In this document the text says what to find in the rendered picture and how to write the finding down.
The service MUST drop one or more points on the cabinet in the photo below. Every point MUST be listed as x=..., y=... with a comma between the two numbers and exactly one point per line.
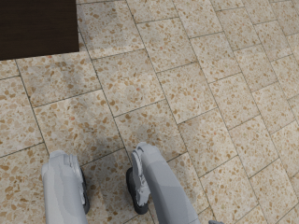
x=35, y=28

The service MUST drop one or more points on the robot right foot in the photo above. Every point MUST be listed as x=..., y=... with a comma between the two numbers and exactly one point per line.
x=144, y=207

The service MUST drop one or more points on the right robot thigh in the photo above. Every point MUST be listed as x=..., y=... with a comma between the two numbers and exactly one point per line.
x=171, y=203

